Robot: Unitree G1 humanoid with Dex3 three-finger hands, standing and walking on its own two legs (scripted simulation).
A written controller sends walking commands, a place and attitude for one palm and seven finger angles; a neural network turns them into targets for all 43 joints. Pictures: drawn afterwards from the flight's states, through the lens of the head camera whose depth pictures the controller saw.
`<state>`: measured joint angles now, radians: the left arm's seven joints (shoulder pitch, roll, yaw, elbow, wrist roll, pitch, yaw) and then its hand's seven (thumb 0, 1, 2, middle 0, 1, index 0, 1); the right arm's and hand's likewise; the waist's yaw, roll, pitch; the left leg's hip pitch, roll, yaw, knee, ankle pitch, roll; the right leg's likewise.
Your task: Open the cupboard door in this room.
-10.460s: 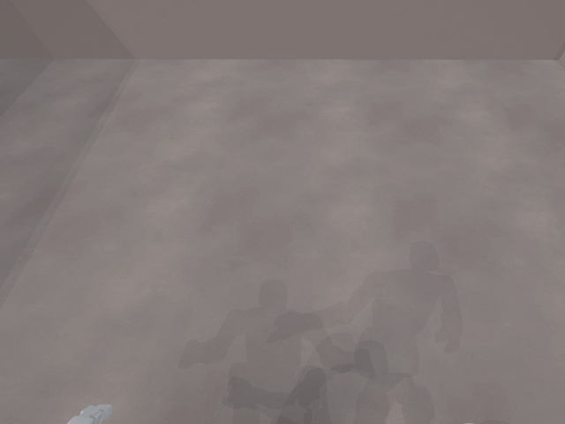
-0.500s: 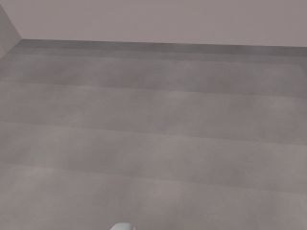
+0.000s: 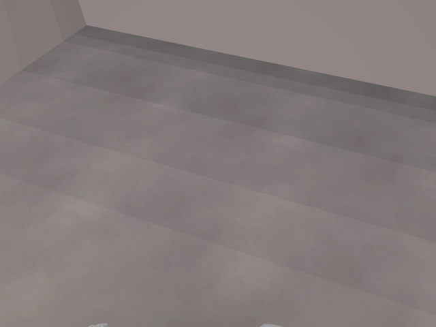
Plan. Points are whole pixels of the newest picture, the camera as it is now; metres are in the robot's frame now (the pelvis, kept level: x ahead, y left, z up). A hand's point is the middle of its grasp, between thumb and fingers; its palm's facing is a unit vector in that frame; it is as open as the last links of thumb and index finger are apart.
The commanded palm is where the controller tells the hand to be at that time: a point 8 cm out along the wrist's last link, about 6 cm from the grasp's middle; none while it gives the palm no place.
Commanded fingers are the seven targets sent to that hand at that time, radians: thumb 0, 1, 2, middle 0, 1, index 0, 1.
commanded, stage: turn or walk to find it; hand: left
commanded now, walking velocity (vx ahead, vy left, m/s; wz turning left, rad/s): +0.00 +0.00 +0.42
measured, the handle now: out of the picture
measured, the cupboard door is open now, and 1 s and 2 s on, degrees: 0 0 0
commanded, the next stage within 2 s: none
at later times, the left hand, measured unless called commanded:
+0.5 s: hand out of the picture -0.04 +0.19 -0.17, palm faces +0.27 -0.93 -0.24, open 7.4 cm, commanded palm none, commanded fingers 0.00 0.90 0.90 -0.20 -0.30 -0.20 -0.30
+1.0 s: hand out of the picture -0.05 +0.21 -0.16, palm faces +0.42 -0.87 -0.27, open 7.4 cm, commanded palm none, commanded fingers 0.00 0.90 0.90 -0.20 -0.30 -0.20 -0.30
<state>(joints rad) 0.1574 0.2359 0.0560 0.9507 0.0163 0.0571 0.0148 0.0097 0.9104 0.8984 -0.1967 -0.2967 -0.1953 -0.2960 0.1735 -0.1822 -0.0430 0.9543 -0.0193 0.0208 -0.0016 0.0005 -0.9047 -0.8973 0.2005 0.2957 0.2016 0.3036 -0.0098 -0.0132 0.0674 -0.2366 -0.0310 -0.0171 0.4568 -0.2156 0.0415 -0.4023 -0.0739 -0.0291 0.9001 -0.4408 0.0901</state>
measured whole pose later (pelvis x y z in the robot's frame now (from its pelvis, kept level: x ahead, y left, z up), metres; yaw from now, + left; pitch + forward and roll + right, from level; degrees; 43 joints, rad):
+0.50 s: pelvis -0.04 -0.01 -0.01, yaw +15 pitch -1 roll +1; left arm 0.23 0.20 0.04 0.95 0.03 0.02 0.02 0.01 0.90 0.90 -0.20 -0.30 -0.20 -0.30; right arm 0.19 -0.24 -0.07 0.99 -0.01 0.07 0.01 0.00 -0.91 -0.90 0.19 0.29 0.19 0.30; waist 0.00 -0.01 0.09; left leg -0.32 0.04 0.05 0.75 -0.43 -0.06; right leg -0.24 -0.16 -0.21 0.58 -0.30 0.03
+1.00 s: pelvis -0.06 -0.02 -0.01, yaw +25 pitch +0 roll +1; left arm 0.14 0.21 0.04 0.92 0.01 0.04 0.02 0.01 0.91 0.90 -0.20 -0.30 -0.20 -0.30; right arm 0.21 -0.20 -0.06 0.95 -0.02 0.04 0.00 0.00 -0.90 -0.90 0.20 0.30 0.20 0.30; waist -0.03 0.02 0.06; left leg -0.31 -0.05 -0.07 0.51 -0.20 0.01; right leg -0.28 -0.04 -0.04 0.62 -0.35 0.07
